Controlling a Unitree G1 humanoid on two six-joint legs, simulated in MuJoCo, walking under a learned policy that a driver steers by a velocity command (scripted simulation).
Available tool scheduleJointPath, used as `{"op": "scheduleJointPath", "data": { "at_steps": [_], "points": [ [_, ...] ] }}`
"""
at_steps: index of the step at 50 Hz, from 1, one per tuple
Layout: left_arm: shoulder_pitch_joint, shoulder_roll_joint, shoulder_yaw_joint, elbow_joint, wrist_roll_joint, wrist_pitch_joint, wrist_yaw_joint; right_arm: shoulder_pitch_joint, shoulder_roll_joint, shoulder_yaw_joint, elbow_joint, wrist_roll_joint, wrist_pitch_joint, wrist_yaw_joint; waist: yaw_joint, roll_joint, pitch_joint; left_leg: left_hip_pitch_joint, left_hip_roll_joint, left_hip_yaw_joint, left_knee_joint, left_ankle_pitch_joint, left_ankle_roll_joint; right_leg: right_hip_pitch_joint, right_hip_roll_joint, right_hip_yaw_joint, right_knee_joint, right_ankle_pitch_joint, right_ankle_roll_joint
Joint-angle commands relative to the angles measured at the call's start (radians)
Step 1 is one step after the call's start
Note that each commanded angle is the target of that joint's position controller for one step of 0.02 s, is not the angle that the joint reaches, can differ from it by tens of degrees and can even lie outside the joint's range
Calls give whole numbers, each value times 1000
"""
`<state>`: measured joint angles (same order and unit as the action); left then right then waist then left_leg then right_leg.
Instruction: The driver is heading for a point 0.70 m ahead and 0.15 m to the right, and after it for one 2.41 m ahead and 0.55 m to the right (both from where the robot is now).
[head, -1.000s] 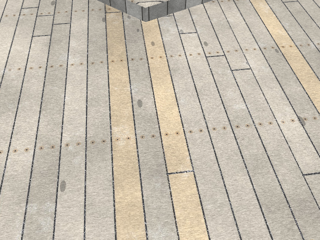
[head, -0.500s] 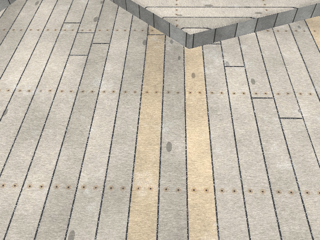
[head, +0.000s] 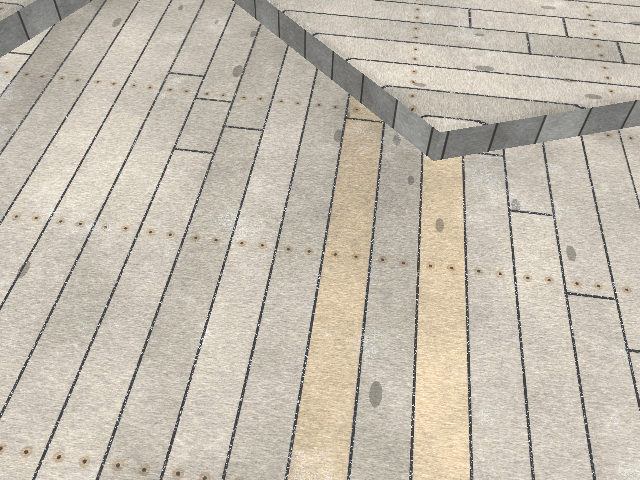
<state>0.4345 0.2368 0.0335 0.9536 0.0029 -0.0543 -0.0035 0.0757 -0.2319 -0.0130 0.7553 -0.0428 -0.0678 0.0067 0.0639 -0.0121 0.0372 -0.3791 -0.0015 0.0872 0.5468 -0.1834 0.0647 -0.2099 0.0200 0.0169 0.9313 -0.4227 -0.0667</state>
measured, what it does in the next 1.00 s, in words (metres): walks ahead, turning right: right foot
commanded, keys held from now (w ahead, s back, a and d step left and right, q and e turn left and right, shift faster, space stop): w+e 0.62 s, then w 0.02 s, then w+q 0.28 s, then q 0.08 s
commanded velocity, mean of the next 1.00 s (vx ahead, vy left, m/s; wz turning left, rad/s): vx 0.49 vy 0.00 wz -0.31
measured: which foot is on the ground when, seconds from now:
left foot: down 0.00-0.44, up 0.46-1.00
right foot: up 0.00-0.44, down 0.46-1.00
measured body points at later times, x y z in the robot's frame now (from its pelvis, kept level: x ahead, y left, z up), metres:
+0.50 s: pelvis +0.25 -0.05 -0.02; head +0.29 -0.07 +0.43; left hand +0.50 +0.13 -0.12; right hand +0.16 -0.29 -0.16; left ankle +0.08 +0.09 -0.68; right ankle +0.32 -0.12 -0.73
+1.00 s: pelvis +0.52 -0.12 -0.01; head +0.55 -0.13 +0.44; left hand +0.57 +0.14 -0.14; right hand +0.61 -0.40 -0.12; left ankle +0.67 -0.09 -0.72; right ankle +0.32 -0.12 -0.73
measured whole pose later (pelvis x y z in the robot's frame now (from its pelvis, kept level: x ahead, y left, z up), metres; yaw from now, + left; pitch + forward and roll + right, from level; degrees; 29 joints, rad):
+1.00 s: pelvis +0.52 -0.12 -0.01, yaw -18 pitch +1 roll -1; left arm 0.40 0.24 0.03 0.96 0.03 -0.07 0.02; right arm 0.09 -0.24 -0.03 0.78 -0.03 -0.04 0.04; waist 0.05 0.02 0.05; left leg -0.51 -0.01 0.08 0.57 -0.09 0.10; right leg 0.16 0.10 -0.04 0.24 -0.39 -0.09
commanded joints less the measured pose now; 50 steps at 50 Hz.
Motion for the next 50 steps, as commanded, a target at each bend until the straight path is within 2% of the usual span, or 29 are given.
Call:
{"op": "scheduleJointPath", "data": {
  "at_steps": [1, 2, 3, 6, 9, 12, 14, 17, 20, 21, 22, 23, 24, 25, 26, 27, 28, 29, 30, 31, 33, 36, 39, 45, 46, 47, 48, 49, 50],
  "points": [
    [-26, 95, 30, -68, 5, 1, -4, 179, -108, -40, 16, 16, -3, -7, -92, 88, -29, 330, 325, -378, -361, -111, 106, -388, -86, 43, 213, 80, -18],
    [-31, 89, 34, -67, 19, 14, -11, 172, -88, -34, 26, 18, -11, -10, -70, 100, 0, 278, 286, -291, -382, -42, 79, -364, -100, 40, 189, 104, -12],
    [-18, 75, 33, -64, 26, 26, -18, 176, -93, -36, 34, 18, -20, -13, -57, 125, -2, 247, 280, -244, -389, 18, 77, -337, -103, 30, 189, 122, -2],
    [-84, 56, 36, -87, 26, 43, -34, 212, -100, -44, 60, 28, -43, -14, -44, 89, 6, 263, 265, -136, -414, 153, 81, -399, -111, 20, 188, 205, 12],
    [-188, 46, 34, -126, 28, 47, -46, 262, -94, -46, 90, 26, -44, -18, -56, 82, 27, 301, 254, -44, -417, 243, 84, -488, -120, 5, 119, 303, 26],
    [-300, 27, 21, -169, 27, 43, -57, 280, -93, -45, 110, 24, -41, -18, -72, 82, 51, 300, 229, 43, -411, 296, 74, -467, -108, -38, -61, 404, 28],
    [-375, 21, 13, -199, 29, 42, -65, 307, -111, -49, 125, 24, -40, -22, -91, 83, 63, 319, 241, 79, -408, 333, 70, -433, -98, -82, -170, 434, 14],
    [-435, 34, 11, -231, 34, 42, -70, 352, -132, -55, 152, 23, -30, -29, -103, 77, 72, 414, 270, 115, -365, 445, 61, -410, -76, -127, -261, 377, -24],
    [-389, 58, 23, -229, 39, 44, -60, 350, -168, -63, 164, 19, -11, -39, -68, 106, 20, 493, 279, 164, -189, 846, 43, -294, 5, -182, -298, 228, -83],
    [-319, 73, 32, -211, 38, 41, -55, 347, -185, -67, 165, 18, -1, -41, -35, 113, -25, 501, 280, 173, -63, 946, 42, -213, 43, -191, -313, 176, -108],
    [-205, 96, 47, -178, 40, 33, -47, 343, -197, -70, 161, 19, 10, -40, 12, 103, -93, 462, 275, 180, 119, 915, 35, -72, 77, -182, -363, 166, -137],
    [-40, 151, 73, -127, 52, 26, -32, 326, -194, -69, 142, 20, 13, -36, 92, 40, -183, 295, 254, 190, 388, 690, 2, 174, 32, -76, -439, 158, -182],
    [-22, 282, 106, -135, 55, 29, -16, 377, -67, -41, 72, 34, 5, -16, 33, -198, -287, -152, 102, 173, 766, -147, -60, 523, -293, 421, -464, 129, -324],
    [-3, 297, 110, -155, 20, 45, -11, 257, -142, -57, 27, 30, -8, -9, 70, -124, -343, -329, -24, -48, 933, -356, -79, 557, -378, 764, -638, 143, -388],
    [-50, 273, 104, -141, 13, 50, 0, 166, -143, -55, -1, 31, -20, -4, 55, -44, -184, -420, 53, -114, 900, -248, -64, 466, -349, 576, -654, 217, -348],
    [-97, 215, 90, -137, 5, 46, 4, 174, -131, -48, 4, 35, -32, -5, 11, 7, -94, -374, 91, -112, 794, -166, -57, 322, -313, 469, -665, 325, -304],
    [-145, 178, 79, -140, 5, 38, 6, 190, -129, -51, 20, 28, -29, -8, -38, 44, -36, -303, 117, -114, 707, -145, -60, 205, -255, 377, -676, 443, -260],
    [-174, 152, 70, -142, -2, 30, 8, 213, -125, -50, 22, 8, -11, -8, -73, 39, -27, -232, 125, -119, 659, -141, -73, 128, -213, 314, -688, 518, -242],
    [-183, 140, 64, -147, -4, 18, 5, 232, -118, -50, 30, -4, 10, -6, -88, 36, -41, -184, 127, -120, 626, -137, -82, 95, -187, 281, -692, 568, -230],
    [-174, 147, 64, -145, -6, 7, 1, 238, -107, -48, 26, -8, 25, -2, -99, 25, -51, -172, 122, -110, 602, -141, -93, 77, -170, 265, -698, 602, -237],
    [-144, 158, 64, -132, -3, -7, -3, 220, -89, -44, 22, -5, 40, 8, -99, 11, -43, -188, 123, -87, 525, -79, -103, 57, -152, 217, -730, 599, -224],
    [-73, 141, 55, -100, 0, -17, -5, 110, -84, -41, -1, 2, 42, 15, -55, -20, 3, -249, 137, -66, 378, 67, -97, 91, -138, 165, -773, 620, -169],
    [-29, 144, 48, -82, 3, -25, -5, 25, -88, -39, -21, 16, 40, 21, -17, -34, 8, -289, 125, -57, 268, 167, -72, 182, -144, 121, -780, 663, -116],
    [28, 134, 31, -35, 26, -30, 17, -102, -81, -29, -62, 22, 32, 35, 19, -31, 68, -313, 54, -40, 102, 164, -10, 332, -202, 34, -788, 741, -99],
    [21, 137, 29, -29, 28, -30, 22, -99, -82, -29, -64, 21, 30, 37, 9, -33, 70, -289, 37, -32, 75, 138, 5, 350, -212, 16, -770, 800, -93],
    [-4, 135, 25, -28, 30, -30, 28, -69, -79, -29, -56, 18, 27, 35, -15, -34, 67, -228, 9, -11, 43, 106, 21, 347, -207, -18, -718, 968, -78],
    [-19, 143, 24, -27, 30, -30, 34, -18, -83, -32, -39, 13, 24, 29, -37, -51, 37, -149, -32, 22, 36, 67, 37, 351, -203, -39, -634, 1185, -61],
    [-29, 156, 26, -25, 31, -29, 41, 70, -99, -39, -11, 9, 18, 22, -72, -67, -14, -61, -72, 41, 27, 38, 52, 359, -195, -51, -503, 1348, -44],
    [-46, 171, 29, -27, 29, -24, 44, 210, -119, -49, 33, 5, 7, 16, -127, -72, -82, 72, -93, 33, -33, 76, 72, 336, -182, -59, -318, 1354, -30]
  ]
}}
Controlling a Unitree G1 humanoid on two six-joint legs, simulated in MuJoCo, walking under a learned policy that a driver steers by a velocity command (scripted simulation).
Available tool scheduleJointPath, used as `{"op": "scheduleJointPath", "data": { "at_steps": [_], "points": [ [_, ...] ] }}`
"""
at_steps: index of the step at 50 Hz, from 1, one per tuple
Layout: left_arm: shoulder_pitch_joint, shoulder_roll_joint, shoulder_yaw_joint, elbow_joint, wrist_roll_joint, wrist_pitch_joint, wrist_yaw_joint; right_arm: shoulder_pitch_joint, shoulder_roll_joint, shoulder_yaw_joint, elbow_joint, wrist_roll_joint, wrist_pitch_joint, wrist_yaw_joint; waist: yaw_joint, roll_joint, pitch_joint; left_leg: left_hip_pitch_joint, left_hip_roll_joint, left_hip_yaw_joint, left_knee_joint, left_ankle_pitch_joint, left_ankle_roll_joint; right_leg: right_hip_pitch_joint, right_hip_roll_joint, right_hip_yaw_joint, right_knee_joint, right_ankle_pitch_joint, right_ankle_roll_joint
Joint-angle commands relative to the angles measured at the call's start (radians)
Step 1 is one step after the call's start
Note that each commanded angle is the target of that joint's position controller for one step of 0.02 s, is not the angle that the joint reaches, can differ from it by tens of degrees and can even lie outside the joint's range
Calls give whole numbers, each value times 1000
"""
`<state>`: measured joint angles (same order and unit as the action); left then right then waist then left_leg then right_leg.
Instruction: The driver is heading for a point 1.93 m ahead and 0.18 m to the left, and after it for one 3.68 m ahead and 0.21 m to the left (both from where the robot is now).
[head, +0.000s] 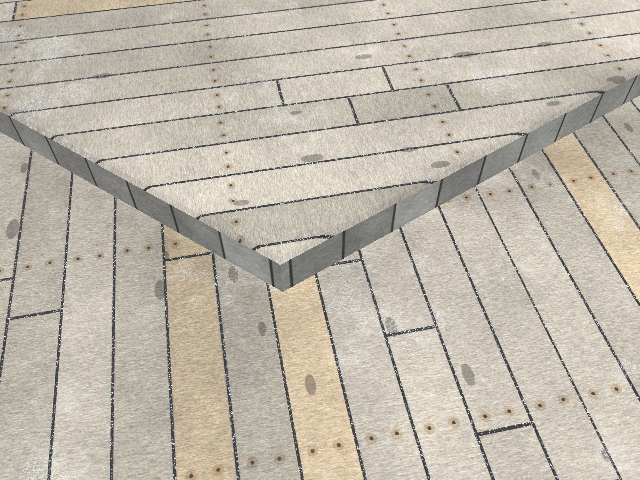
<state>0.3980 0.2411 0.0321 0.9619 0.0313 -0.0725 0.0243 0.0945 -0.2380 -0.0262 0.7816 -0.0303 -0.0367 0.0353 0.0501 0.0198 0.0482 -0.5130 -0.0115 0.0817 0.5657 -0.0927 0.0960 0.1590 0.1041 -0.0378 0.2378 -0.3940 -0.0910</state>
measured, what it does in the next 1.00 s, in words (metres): walks ahead, turning left: left foot, then right foot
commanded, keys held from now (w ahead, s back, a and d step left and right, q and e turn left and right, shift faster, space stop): q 0.34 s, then no key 0.66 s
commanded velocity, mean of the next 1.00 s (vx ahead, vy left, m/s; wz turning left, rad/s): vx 0.09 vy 0.00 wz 0.27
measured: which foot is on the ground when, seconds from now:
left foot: up 0.00-0.00, down 0.02-0.60, up 0.62-0.88, down 0.90-1.00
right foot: down 0.00-0.04, up 0.06-0.58, down 0.60-1.00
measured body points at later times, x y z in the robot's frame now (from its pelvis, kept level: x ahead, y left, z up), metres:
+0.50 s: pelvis +0.14 +0.00 +0.02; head +0.17 +0.02 +0.47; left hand +0.21 +0.29 -0.11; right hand +0.27 -0.26 -0.10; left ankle +0.14 +0.07 -0.72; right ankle +0.22 -0.13 -0.69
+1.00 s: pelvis +0.16 -0.02 +0.02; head +0.17 -0.02 +0.47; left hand +0.17 +0.25 -0.12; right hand +0.30 -0.26 -0.12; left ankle +0.09 +0.09 -0.72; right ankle +0.20 -0.11 -0.72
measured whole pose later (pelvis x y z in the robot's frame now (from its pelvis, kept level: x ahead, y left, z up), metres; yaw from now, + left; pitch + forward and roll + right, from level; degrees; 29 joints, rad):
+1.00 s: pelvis +0.16 -0.02 +0.02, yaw +17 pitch -2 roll +0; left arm 0.20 0.23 0.00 0.92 0.01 0.01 0.03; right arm 0.21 -0.25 -0.02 0.99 -0.01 0.04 -0.03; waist 0.00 0.00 0.05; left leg -0.10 -0.02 -0.07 0.41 -0.27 0.00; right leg -0.18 0.04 0.02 0.42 -0.21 -0.03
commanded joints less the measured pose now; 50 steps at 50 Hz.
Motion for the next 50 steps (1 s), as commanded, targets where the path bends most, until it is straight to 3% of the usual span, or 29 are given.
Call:
{"op": "scheduleJointPath", "data": {
  "at_steps": [1, 2, 3, 4, 5, 6, 7, 9, 11, 17, 20, 25, 27, 29, 30, 31, 32, 33, 34, 35, 37, 41, 43, 44, 46, 47, 48, 49, 50],
  "points": [
    [-46, 177, 30, -52, -17, -9, 18, 327, -145, -49, 42, -25, -36, -19, -189, -84, -163, 422, -22, -37, -126, 158, 81, -182, -231, -32, 613, 1103, 16],
    [4, 105, 13, -109, -48, -20, 12, 395, -287, -87, 40, -36, -35, -27, -163, 147, -305, 768, 302, -424, -30, 686, 239, -539, -73, -89, 1062, 366, 75],
    [40, 131, 23, -107, -38, -16, 9, 382, -270, -86, 41, 19, -27, -19, -125, 132, -444, 866, 420, -675, -79, 1077, 356, -690, 25, 51, 1246, -161, 83],
    [-7, 132, 20, -113, -18, -9, 7, 299, -251, -87, 25, 48, -20, -18, -100, 33, -350, 744, 378, -539, -100, 986, 330, -723, -61, 122, 1245, -66, 81],
    [-60, 126, 16, -127, -13, -10, 2, 224, -185, -71, 9, 47, -11, -21, -88, -9, -210, 596, 324, -454, -157, 832, 290, -749, -98, 110, 1179, -22, 85],
    [-89, 125, 18, -134, -6, -2, -1, 181, -139, -57, 3, 42, -1, -25, -61, -49, -116, 472, 265, -396, -206, 714, 245, -742, -126, 102, 1107, -6, 90],
    [-93, 122, 18, -146, 7, 18, -5, 163, -122, -51, 4, 43, 6, -31, -36, -43, -75, 374, 219, -354, -238, 663, 219, -707, -140, 98, 1042, 1, 103],
    [-66, 94, 14, -153, 11, 57, -7, 174, -150, -56, 9, 29, 5, -29, -13, -16, -88, 281, 179, -313, -251, 678, 199, -635, -131, 76, 964, 20, 125],
    [-67, 84, 12, -163, 6, 71, -5, 177, -187, -68, 4, 23, 5, -27, -6, 3, -119, 256, 154, -297, -247, 670, 187, -628, -126, 66, 905, 58, 139],
    [-220, 112, 22, -223, -1, 98, 4, 220, -200, -79, -13, 22, 38, -40, -64, 60, -114, 316, 124, -407, -256, 290, 115, -728, -138, 92, 753, 140, 160],
    [-253, 109, 19, -231, -7, 99, 8, 239, -188, -78, -15, 15, 47, -47, -86, 77, -100, 373, 137, -444, -250, 222, 112, -741, -137, 102, 672, 125, 154],
    [-254, 110, 12, -235, -26, 87, 16, 239, -180, -72, -13, -1, 56, -49, -97, 92, -98, 398, 160, -472, -179, 404, 127, -615, -101, 85, 531, 17, 116],
    [-223, 109, 9, -229, -34, 83, 20, 217, -181, -68, -13, 2, 61, -51, -83, 97, -96, 394, 160, -490, -150, 458, 114, -528, -85, 77, 414, 3, 94],
    [-150, 98, 5, -204, -29, 72, 24, 171, -171, -58, -16, 20, 65, -58, -32, 75, -87, 338, 118, -491, -110, 339, 52, -357, -96, 82, 120, 184, 71],
    [-148, 131, 9, -203, -13, 62, 31, 185, -135, -45, -23, 24, 60, -59, -48, 0, -93, 266, 72, -455, -61, 162, 0, -254, -198, 180, 37, 287, 48],
    [-214, 187, 8, -235, -3, 58, 36, 257, -61, -23, -31, 30, 54, -58, -109, -203, -121, 163, -39, -319, 61, -240, -52, -164, -425, 416, 17, 621, -25],
    [-201, 175, 4, -222, -12, 63, 24, 236, -138, -44, -10, 27, 67, -66, -71, -212, -119, 195, -110, -215, 150, -500, -63, -279, -495, 456, 72, 823, -166],
    [-196, 138, -5, -216, -15, 58, 15, 222, -160, -50, 3, 19, 75, -68, -70, -148, -94, 201, -87, -215, 248, -501, -74, -296, -464, 414, 73, 838, -189],
    [-215, 114, -14, -210, -18, 53, 11, 204, -145, -50, 16, 20, 79, -64, -73, -124, -72, 201, -76, -221, 269, -455, -86, -312, -408, 343, 70, 791, -160],
    [-236, 110, -18, -207, -14, 54, 13, 202, -135, -48, 28, 24, 83, -61, -86, -132, -63, 213, -67, -218, 261, -416, -103, -313, -348, 279, 71, 752, -114],
    [-227, 125, -15, -186, -14, 55, 17, 205, -119, -40, 52, 19, 90, -54, -86, -178, -69, 229, -63, -188, 210, -377, -128, -275, -293, 215, 98, 827, -80],
    [-183, 132, -12, -141, -17, 60, 12, 155, -92, -23, 87, 35, 94, -63, -49, -178, -97, 288, -39, -130, 14, -326, -138, -213, -281, 217, 133, 818, -75],
    [-191, 140, -7, -123, -17, 66, 12, 159, -90, -19, 114, 37, 91, -69, -60, -173, -94, 346, -30, -113, -134, -217, -127, -223, -271, 226, 146, 753, -60],
    [-200, 145, -3, -116, -20, 69, 11, 174, -90, -16, 132, 33, 86, -71, -73, -160, -92, 408, -15, -119, -235, -92, -119, -254, -262, 227, 148, 686, -37],
    [-185, 130, -4, -110, -23, 64, 5, 157, -144, -20, 144, 10, 70, -75, -51, -94, -100, 520, 81, -224, -233, 69, -96, -360, -232, 229, 134, 454, 19],
    [-159, 114, -3, -98, -29, 66, 1, 126, -167, -25, 164, 19, 68, -70, -15, 7, -52, 447, 92, -223, -180, 101, -70, -359, -174, 178, 89, 345, 28],
    [-175, 109, -6, -76, -25, 70, 5, 112, -123, -14, 170, 24, 63, -62, -41, 21, -35, 382, 91, -232, -202, 30, -61, -312, -161, 159, 86, 291, 35],
    [-189, 119, -1, -63, -24, 75, 7, 120, -103, -7, 182, 20, 58, -60, -52, 8, -5, 353, 85, -232, -227, -9, -64, -309, -165, 161, 103, 288, 33],
    [-193, 116, 0, -55, -22, 77, 6, 126, -107, -5, 198, 17, 55, -64, -51, 23, -7, 345, 84, -234, -240, -10, -64, -289, -172, 161, 109, 314, 31]
  ]
}}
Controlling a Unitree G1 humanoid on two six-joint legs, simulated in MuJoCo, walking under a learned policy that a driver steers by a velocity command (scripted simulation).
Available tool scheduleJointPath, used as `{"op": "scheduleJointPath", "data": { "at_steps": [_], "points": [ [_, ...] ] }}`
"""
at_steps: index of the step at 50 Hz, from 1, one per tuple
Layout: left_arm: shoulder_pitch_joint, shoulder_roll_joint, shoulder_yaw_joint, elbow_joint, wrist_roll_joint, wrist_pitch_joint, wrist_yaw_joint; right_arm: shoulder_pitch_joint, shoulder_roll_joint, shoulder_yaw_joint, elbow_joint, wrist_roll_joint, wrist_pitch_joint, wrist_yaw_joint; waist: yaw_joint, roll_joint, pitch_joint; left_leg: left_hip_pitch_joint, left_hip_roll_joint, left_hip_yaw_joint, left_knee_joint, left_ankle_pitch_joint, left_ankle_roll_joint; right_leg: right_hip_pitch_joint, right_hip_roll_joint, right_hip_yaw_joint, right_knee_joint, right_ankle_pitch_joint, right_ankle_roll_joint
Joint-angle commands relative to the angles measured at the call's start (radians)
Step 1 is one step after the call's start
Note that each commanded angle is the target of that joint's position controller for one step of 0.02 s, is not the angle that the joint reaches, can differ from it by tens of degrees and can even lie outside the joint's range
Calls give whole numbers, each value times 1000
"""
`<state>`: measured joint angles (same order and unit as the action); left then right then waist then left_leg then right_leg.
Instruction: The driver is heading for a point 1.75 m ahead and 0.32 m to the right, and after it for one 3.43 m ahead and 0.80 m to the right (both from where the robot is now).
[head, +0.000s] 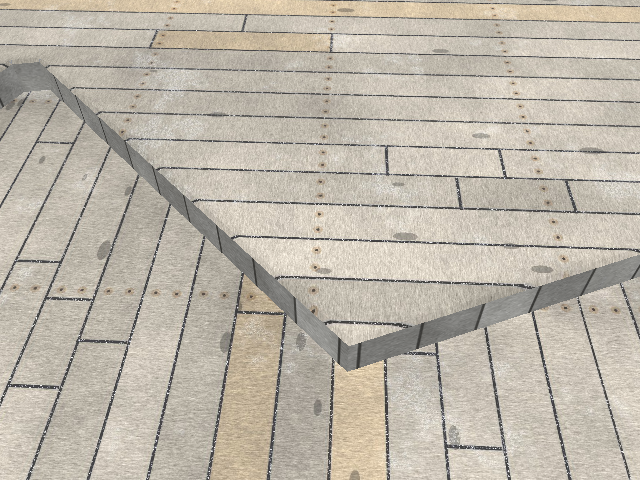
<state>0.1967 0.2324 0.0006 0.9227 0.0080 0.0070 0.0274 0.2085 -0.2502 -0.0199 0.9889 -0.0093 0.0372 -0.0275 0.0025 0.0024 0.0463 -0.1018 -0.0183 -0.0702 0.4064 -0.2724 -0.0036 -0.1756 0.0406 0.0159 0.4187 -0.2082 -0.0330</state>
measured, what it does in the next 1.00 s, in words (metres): stands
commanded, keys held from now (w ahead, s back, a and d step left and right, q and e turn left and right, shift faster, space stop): no key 1.00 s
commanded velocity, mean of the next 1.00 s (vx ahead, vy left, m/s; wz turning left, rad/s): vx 0.00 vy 0.00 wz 0.01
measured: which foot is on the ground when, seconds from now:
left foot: down 0.00-1.00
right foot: down 0.00-1.00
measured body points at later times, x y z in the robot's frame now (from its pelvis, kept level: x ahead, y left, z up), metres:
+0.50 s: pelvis -0.01 +0.02 +0.00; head -0.01 +0.02 +0.45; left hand -0.01 +0.26 -0.16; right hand +0.00 -0.22 -0.15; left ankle -0.03 +0.13 -0.74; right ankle +0.01 -0.10 -0.74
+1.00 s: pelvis -0.01 +0.02 +0.00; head +0.00 +0.02 +0.45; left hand -0.02 +0.25 -0.16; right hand -0.03 -0.20 -0.16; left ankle -0.03 +0.13 -0.74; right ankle +0.01 -0.10 -0.74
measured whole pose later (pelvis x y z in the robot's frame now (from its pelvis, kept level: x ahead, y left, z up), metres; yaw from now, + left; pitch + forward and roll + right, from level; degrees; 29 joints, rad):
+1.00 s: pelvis -0.01 +0.02 +0.00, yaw +0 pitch -1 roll +0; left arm 0.28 0.16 0.00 1.16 0.01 0.01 0.04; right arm 0.30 -0.16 0.01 1.15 -0.01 0.00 -0.05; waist 0.00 0.00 0.03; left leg -0.12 -0.04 -0.05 0.40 -0.26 0.02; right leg -0.19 0.02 0.04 0.40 -0.19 0.00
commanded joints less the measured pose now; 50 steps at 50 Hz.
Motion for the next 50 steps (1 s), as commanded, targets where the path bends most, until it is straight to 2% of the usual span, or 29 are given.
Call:
{"op": "scheduleJointPath", "data": {
  "at_steps": [1, 3, 11, 21, 33, 50],
  "points": [
    [11, 126, 34, -5, 2, -1, 1, 20, -93, -8, 6, -4, -23, -6, 1, 51, -1, -68, 89, -81, -85, 178, 34, 48, -109, 108, -69, 145, -28],
    [22, 118, 32, 18, 2, -2, 0, 21, -99, -7, 26, -1, -28, -10, 5, 48, -9, -61, 90, -82, -91, 174, 36, 54, -111, 108, -76, 145, -25],
    [43, 99, 25, 104, 1, 4, 0, 37, -83, 8, 83, 0, -34, -12, 5, 15, 19, -93, 94, -92, -123, 84, 49, 44, -105, 104, -98, 80, -6],
    [82, 74, 13, 171, 1, 1, 4, 73, -52, 18, 124, 0, -39, -13, 4, 5, 21, -100, 87, -85, -123, 75, 56, 25, -108, 102, -96, 72, 1],
    [119, 39, 6, 211, 1, -2, 10, 117, -18, 23, 148, 1, -42, -16, 4, 3, 25, -104, 81, -75, -109, 100, 58, 13, -111, 100, -84, 85, 1],
    [145, 8, 7, 231, 1, -4, 16, 166, 15, 23, 158, 0, -45, -21, 2, 0, 28, -98, 80, -66, -90, 138, 57, 13, -112, 97, -71, 114, -1]
  ]
}}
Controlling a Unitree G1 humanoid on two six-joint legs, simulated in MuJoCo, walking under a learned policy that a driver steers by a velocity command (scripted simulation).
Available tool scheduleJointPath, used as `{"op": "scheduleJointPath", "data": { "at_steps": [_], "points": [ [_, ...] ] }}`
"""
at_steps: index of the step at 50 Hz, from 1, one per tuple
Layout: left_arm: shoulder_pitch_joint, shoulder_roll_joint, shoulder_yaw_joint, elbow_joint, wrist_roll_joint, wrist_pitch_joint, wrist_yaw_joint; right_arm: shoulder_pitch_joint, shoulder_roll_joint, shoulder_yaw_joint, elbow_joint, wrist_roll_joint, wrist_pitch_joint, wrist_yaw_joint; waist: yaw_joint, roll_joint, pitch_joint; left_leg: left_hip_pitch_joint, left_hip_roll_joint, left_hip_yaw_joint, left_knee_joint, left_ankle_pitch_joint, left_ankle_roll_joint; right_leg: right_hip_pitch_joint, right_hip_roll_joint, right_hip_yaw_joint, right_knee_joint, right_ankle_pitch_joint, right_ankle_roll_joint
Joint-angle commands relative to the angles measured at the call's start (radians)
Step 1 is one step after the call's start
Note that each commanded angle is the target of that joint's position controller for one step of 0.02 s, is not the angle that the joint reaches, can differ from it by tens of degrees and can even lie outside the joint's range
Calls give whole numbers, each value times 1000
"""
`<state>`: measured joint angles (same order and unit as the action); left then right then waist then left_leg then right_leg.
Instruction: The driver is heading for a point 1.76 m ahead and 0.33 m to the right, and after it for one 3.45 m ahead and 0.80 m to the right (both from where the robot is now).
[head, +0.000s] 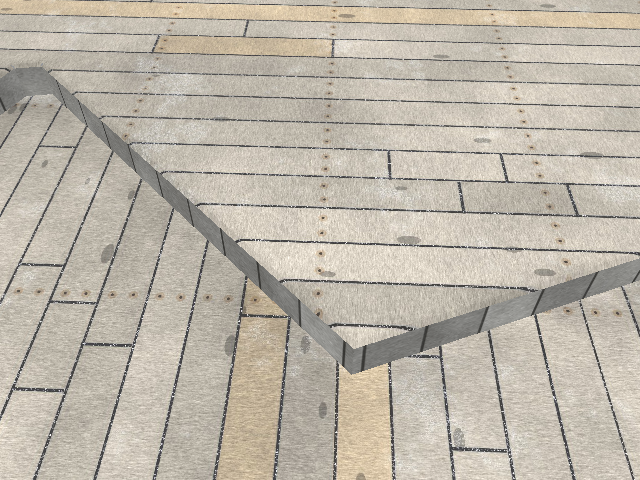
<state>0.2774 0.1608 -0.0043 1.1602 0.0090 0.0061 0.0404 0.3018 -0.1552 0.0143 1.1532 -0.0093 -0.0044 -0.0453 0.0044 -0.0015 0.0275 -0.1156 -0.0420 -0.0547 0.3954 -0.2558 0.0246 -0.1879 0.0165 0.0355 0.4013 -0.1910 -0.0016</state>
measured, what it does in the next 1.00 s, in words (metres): shifts its weight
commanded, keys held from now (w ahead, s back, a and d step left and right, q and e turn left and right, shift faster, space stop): no key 0.70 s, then w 0.30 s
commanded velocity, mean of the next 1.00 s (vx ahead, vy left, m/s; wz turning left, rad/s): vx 0.07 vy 0.00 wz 0.00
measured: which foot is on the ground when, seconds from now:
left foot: down 0.00-0.98, up 1.00-1.00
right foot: down 0.00-1.00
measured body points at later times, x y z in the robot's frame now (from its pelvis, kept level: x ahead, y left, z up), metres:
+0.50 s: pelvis +0.01 +0.00 +0.00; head +0.01 +0.00 +0.45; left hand -0.02 +0.22 -0.16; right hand -0.02 -0.22 -0.16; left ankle -0.03 +0.11 -0.74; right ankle +0.02 -0.12 -0.74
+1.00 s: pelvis +0.06 -0.03 -0.01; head +0.06 -0.05 +0.44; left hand +0.07 +0.21 -0.16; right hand -0.02 -0.25 -0.17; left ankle -0.03 +0.10 -0.74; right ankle +0.05 -0.11 -0.75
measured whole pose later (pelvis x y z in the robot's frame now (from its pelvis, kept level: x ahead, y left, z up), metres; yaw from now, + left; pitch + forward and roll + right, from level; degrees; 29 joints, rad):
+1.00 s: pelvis +0.06 -0.03 -0.01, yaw +0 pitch -1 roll +0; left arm 0.33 0.15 0.03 1.07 0.02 -0.07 0.01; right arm 0.47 -0.17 -0.04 1.14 -0.01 -0.02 -0.03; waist -0.01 0.04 0.00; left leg -0.10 -0.01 -0.07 0.55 -0.43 0.04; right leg -0.23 0.03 -0.07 0.55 -0.32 -0.07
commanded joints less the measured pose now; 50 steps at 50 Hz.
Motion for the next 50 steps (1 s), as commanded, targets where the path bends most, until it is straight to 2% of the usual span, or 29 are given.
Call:
{"op": "scheduleJointPath", "data": {
  "at_steps": [1, 35, 36, 37, 39, 40, 41, 42, 43, 44, 46, 47, 48, 49, 50],
  "points": [
    [65, 79, 12, -6, 0, -3, 3, 74, -78, -12, -6, 0, -4, -3, 1, 4, 47, -84, 104, -81, -78, 123, 28, 25, -87, 77, -53, 98, -33],
    [96, 49, 16, 3, 0, -5, 7, 118, -47, -18, -9, -1, -9, -7, 0, 6, 60, -76, 106, -76, -71, 145, 28, 29, -87, 72, -44, 115, -32],
    [101, 42, 14, 5, 1, -4, 6, 125, -42, -16, -7, -2, -8, -6, -1, 8, 40, -70, 99, -76, -86, 64, 31, 37, -79, 68, -51, 46, -33],
    [96, 46, 17, 2, 3, -2, 6, 126, -51, -20, -8, -4, -6, -6, -3, 14, 51, -82, 89, -79, -95, -42, 37, 24, -62, 60, -43, -43, -36],
    [83, 55, 24, -17, 8, 2, 0, 132, -89, -38, -18, -5, 2, -3, -11, 58, 86, -117, 87, -120, -107, -341, 78, -48, -8, 20, 38, -277, -57],
    [68, 52, 26, -33, 13, 1, -5, 151, -102, -45, -22, -6, 6, 0, -24, 79, 123, -125, 113, -174, -133, -472, 106, -125, 13, 6, 90, -355, -63],
    [49, 27, 21, -51, 22, -3, -12, 183, -118, -54, -20, -6, 6, 1, -42, 121, 154, -114, 170, -261, -173, -566, 141, -189, 31, -27, 167, -353, -61],
    [23, 11, 17, -75, 27, -12, -18, 218, -129, -61, -14, -4, 5, 1, -55, 154, 176, -94, 236, -352, -225, -625, 179, -258, 32, -62, 250, -308, -61],
    [1, 12, 17, -96, 32, -24, -23, 218, -136, -67, -16, -6, 1, 2, -56, 163, 204, -98, 289, -406, -251, -606, 207, -292, 3, -79, 309, -252, -62],
    [-17, 21, 20, -114, 31, -38, -28, 208, -137, -71, -23, -10, -5, 5, -53, 147, 208, -102, 307, -420, -259, -551, 221, -304, -18, -75, 332, -238, -64],
    [7, 28, 27, -131, 21, -62, -39, 171, -145, -77, -38, -12, -18, 11, -20, 133, 197, -119, 291, -362, -221, -435, 210, -243, -29, -82, 257, -243, -74],
    [62, 20, 29, -119, 13, -71, -42, 137, -139, -78, -48, -6, -23, 13, 15, 123, 188, -177, 257, -303, -181, -382, 189, -122, -14, -101, 165, -198, -80],
    [168, 16, 35, -83, 3, -78, -42, 93, -128, -76, -64, 0, -28, 15, 66, 96, 168, -273, 203, -234, -115, -327, 159, 63, 19, -110, 68, -153, -82],
    [284, 45, 49, -47, 4, -84, -36, 48, -100, -69, -88, -2, -40, 18, 113, 17, 144, -386, 137, -144, 29, -244, 125, 242, -24, -16, -9, -155, -87],
    [414, 156, 80, -27, 10, -88, -27, 16, -20, -47, -128, 5, -55, 29, 159, -241, 82, -534, -5, 51, 371, -200, 71, 374, -250, 368, -209, -413, -145]
  ]
}}
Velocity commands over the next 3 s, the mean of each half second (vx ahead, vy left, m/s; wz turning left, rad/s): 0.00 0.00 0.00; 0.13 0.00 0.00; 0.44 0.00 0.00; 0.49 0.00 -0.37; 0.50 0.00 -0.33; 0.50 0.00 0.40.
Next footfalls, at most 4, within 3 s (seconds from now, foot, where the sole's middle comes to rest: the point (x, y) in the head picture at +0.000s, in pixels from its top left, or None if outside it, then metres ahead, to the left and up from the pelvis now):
1.44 left None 0.44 0.03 -0.78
1.98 right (389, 412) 0.67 -0.12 -0.78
2.44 left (384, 265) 1.00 -0.12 -0.66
3.00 right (453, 187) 1.28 -0.33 -0.66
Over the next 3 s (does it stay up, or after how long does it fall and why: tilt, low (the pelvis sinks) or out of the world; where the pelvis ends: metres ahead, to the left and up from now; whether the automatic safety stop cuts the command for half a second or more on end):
stays up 1.13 -0.22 0.10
